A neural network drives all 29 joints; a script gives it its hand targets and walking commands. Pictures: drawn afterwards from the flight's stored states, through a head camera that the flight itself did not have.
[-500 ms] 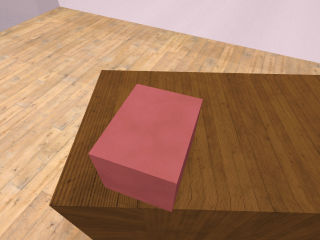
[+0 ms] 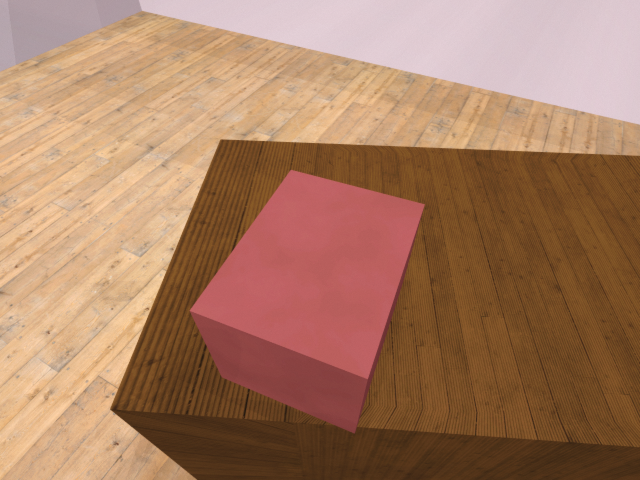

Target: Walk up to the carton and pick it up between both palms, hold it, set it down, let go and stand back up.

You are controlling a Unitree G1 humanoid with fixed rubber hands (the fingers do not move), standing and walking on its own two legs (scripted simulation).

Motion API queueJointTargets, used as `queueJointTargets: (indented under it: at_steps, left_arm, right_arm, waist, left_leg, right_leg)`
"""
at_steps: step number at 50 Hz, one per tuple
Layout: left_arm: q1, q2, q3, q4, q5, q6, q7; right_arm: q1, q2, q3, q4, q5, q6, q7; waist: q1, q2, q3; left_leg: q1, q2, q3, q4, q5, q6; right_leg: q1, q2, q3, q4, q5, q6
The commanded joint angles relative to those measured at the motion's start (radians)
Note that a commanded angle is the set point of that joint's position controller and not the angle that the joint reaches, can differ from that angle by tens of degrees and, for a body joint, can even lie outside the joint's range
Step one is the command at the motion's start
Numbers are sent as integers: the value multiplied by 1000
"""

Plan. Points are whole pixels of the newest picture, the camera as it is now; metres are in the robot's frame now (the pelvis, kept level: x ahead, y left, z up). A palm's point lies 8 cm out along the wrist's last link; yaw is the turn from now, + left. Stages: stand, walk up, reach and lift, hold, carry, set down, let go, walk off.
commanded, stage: stand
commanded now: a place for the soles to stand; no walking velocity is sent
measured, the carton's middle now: (320, 293) +0.40 +0.02 -0.04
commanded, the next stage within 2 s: reach and lift in 0.28 s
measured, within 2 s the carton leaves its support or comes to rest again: neither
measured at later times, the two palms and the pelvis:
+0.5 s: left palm out of the picture +0.16 +0.28 -0.11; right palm out of the picture +0.12 -0.29 -0.12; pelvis -0.03 -0.01 -0.02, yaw -5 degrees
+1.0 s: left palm out of the picture +0.16 +0.27 -0.09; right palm out of the picture +0.09 -0.23 -0.09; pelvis -0.03 +0.01 -0.01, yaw -8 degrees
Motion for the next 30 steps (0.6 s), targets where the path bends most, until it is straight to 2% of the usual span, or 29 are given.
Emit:
queueJointTargets:
  at_steps: [1,3,5,6,7,9,10,11,12,13,14,15,16,17,18,19,20,21,22,23,24,25,26,28,29,30]
  left_arm:
    - [-12,196,49,-49,2,-17,13]
    - [-11,184,43,-53,-3,-16,17]
    - [17,190,45,-41,3,-12,14]
    - [17,196,45,-43,5,-13,18]
    - [0,202,54,-46,4,-11,20]
    - [2,188,44,-57,5,-13,17]
    - [7,179,44,-54,6,-18,13]
    - [14,190,52,-51,7,-17,10]
    - [8,198,53,-52,5,-17,12]
    - [-14,187,50,-58,1,-18,10]
    - [18,187,46,-51,2,-19,12]
    - [-529,265,32,-517,-60,176,14]
    - [-442,208,38,-498,-30,302,38]
    - [-414,204,51,-561,-24,364,32]
    - [-372,182,58,-580,-14,406,28]
    - [-362,185,54,-631,-16,433,19]
    - [-302,157,63,-636,12,464,14]
    - [-238,146,81,-650,46,486,17]
    - [-179,123,83,-679,65,499,14]
    - [-138,128,100,-667,83,510,9]
    - [-106,108,99,-667,96,516,7]
    - [-98,117,114,-702,102,512,5]
    - [-60,116,126,-661,120,511,2]
    - [-68,110,156,-626,138,517,-8]
    - [-88,133,165,-642,131,508,-14]
    - [-122,132,176,-631,130,497,-17]
  right_arm:
    - [12,-194,-45,-33,0,-16,-14]
    - [-8,-196,-43,-46,-3,-15,-17]
    - [5,-183,-41,-44,9,-15,-16]
    - [17,-180,-44,-57,0,-11,-16]
    - [14,-186,-46,-44,-4,-7,-20]
    - [2,-186,-45,-59,0,-11,-20]
    - [10,-205,-47,-45,5,-13,-19]
    - [1,-203,-46,-59,-3,-14,-16]
    - [9,-189,-48,-57,-8,-14,-14]
    - [14,-200,-48,-54,-5,-14,-14]
    - [14,-208,-51,-49,-6,-12,-16]
    - [-471,-89,-147,-132,-124,-128,21]
    - [-375,-152,-201,-87,-126,-109,66]
    - [-311,-163,-184,-133,-123,-99,89]
    - [-279,-158,-151,-117,-101,-82,102]
    - [-262,-150,-162,-132,-77,-79,104]
    - [-222,-177,-146,-152,-63,-78,99]
    - [-226,-177,-152,-97,-56,-84,96]
    - [-208,-197,-143,-110,-34,-93,94]
    - [-181,-201,-121,-119,-20,-97,87]
    - [-163,-190,-83,-115,-9,-103,78]
    - [-178,-184,-67,-172,10,-115,72]
    - [-157,-184,-77,-177,0,-113,58]
    - [-190,-151,-73,-260,-4,-111,44]
    - [-197,-155,-74,-296,-12,-116,41]
    - [-203,-121,-63,-313,-25,-109,38]
  waist:
    - [-8,-39,-106]
    - [-2,12,-73]
    - [0,-4,-85]
    - [-5,24,-63]
    - [3,39,-41]
    - [2,13,-77]
    - [-1,-14,-58]
    - [9,-50,-83]
    - [7,-6,-65]
    - [-5,-29,-49]
    - [0,13,-94]
    - [-44,-38,-80]
    - [-43,-47,-7]
    - [-36,-33,-34]
    - [-49,-39,-67]
    - [-42,-45,-147]
    - [-30,-21,-170]
    - [-25,17,-246]
    - [-19,62,-299]
    - [3,50,-287]
    - [0,29,-264]
    - [9,30,-276]
    - [13,9,-245]
    - [45,-18,-184]
    - [30,-30,-142]
    - [55,-47,-102]
  left_leg:
    - [-10,121,-62,-19,292,48]
    - [-41,113,-51,-37,294,47]
    - [-32,121,-80,-24,274,47]
    - [-53,114,-60,-24,305,40]
    - [-87,100,-46,-22,285,41]
    - [-31,114,-69,-15,281,45]
    - [-48,112,-73,-25,251,50]
    - [-55,116,-83,-23,228,54]
    - [-52,108,-78,-9,275,41]
    - [-69,104,-58,-17,265,41]
    - [-48,99,-55,-9,283,44]
    - [-108,34,115,151,-28,-46]
    - [-135,27,127,137,-184,-22]
    - [-210,22,169,163,-150,-15]
    - [-240,26,193,181,-111,-31]
    - [-194,30,202,198,-15,-44]
    - [-121,33,200,212,65,-44]
    - [-51,32,172,249,239,-65]
    - [29,39,146,251,354,-81]
    - [81,29,139,254,382,-78]
    - [96,23,148,252,379,-71]
    - [101,-5,166,230,342,-73]
    - [64,-9,171,221,329,-59]
    - [19,-16,183,176,246,-34]
    - [-11,-21,198,156,219,-36]
    - [-6,-24,202,127,182,-23]
  right_leg:
    - [67,-121,78,-39,185,-51]
    - [68,-122,79,-32,185,-54]
    - [66,-111,91,-59,160,-41]
    - [83,-120,84,-44,184,-42]
    - [80,-125,77,-33,160,-61]
    - [53,-118,81,-34,167,-54]
    - [44,-121,72,-42,116,-47]
    - [77,-109,73,-35,112,-44]
    - [53,-122,76,-32,160,-49]
    - [43,-124,62,-35,145,-56]
    - [91,-125,72,-28,191,-49]
    - [-186,50,78,156,-75,-19]
    - [-200,41,64,150,-151,-40]
    - [-167,32,88,198,-102,-33]
    - [-137,35,74,211,-72,-19]
    - [-106,40,66,222,-10,-9]
    - [-119,45,43,235,51,-10]
    - [-120,49,39,259,121,-15]
    - [-111,54,33,244,149,-12]
    - [-115,55,30,234,195,-13]
    - [-116,50,45,211,246,-13]
    - [-78,55,45,191,251,-5]
    - [-49,56,63,196,297,-8]
    - [-27,50,63,159,303,-1]
    - [-5,54,66,157,265,3]
    - [-5,49,75,137,226,7]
